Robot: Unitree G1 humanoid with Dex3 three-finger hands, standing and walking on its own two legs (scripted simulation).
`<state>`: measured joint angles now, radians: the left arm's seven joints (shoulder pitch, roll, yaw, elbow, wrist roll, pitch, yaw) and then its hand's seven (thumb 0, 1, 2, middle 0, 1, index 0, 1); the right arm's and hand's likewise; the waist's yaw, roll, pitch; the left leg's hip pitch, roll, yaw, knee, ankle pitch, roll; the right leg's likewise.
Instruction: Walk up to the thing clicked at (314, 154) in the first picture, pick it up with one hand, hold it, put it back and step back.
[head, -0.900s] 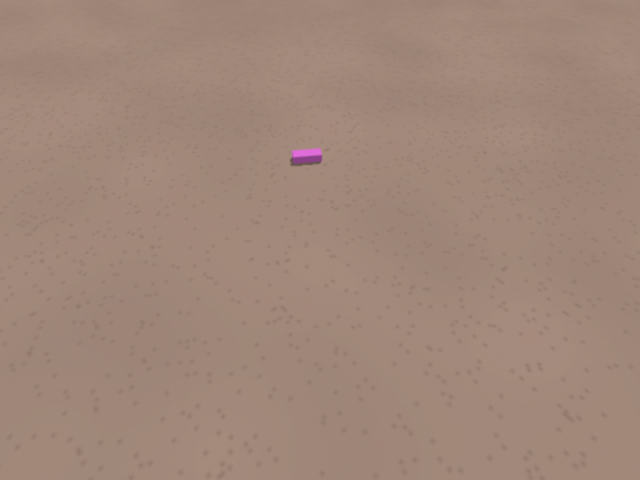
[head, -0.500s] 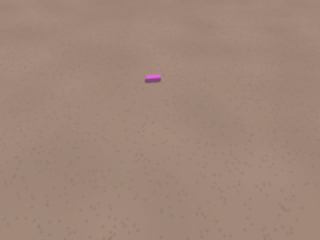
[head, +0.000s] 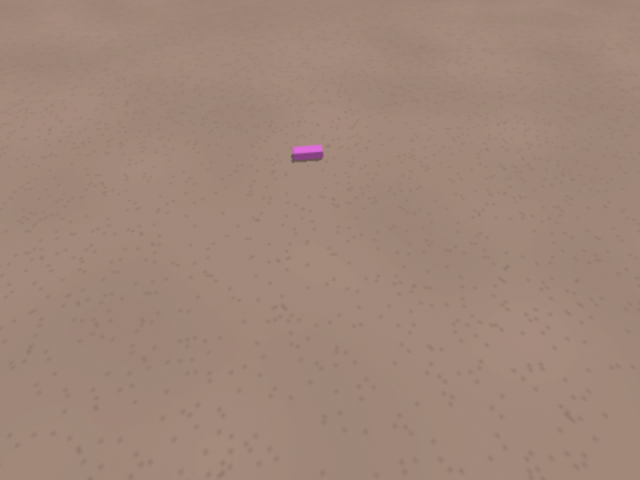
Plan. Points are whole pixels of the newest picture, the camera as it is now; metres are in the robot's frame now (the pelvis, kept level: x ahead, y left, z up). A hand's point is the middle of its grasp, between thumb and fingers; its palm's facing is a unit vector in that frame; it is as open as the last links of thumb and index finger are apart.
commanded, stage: stand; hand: left
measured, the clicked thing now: (308, 152) +1.77 +0.12 -0.76
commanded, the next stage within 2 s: walk up in 0.22 s
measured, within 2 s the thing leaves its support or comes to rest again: neither
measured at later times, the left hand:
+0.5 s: hand out of the picture +0.15 +0.25 -0.14, palm faces -0.11 -0.91 -0.40, open 7.4 cm
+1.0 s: hand (200, 397) +0.29 +0.23 -0.18, palm faces -0.03 -0.94 -0.34, open 7.4 cm
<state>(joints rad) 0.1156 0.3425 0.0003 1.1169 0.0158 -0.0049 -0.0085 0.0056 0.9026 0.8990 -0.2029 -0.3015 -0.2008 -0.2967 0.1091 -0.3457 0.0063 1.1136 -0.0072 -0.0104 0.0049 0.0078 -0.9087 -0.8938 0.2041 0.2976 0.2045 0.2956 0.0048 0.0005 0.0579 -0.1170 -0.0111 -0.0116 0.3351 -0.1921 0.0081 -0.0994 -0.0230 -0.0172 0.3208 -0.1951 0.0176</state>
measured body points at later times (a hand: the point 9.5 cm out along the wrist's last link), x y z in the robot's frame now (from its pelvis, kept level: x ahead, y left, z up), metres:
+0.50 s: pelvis +0.06 -0.04 -0.01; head +0.06 -0.06 +0.44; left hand +0.16 +0.29 -0.11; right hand +0.07 -0.38 -0.13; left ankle -0.01 +0.11 -0.75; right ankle +0.13 -0.19 -0.73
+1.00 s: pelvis +0.28 -0.05 -0.03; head +0.30 -0.03 +0.42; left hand +0.29 +0.27 -0.16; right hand +0.39 -0.38 -0.12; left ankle +0.38 +0.07 -0.75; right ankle +0.15 -0.20 -0.73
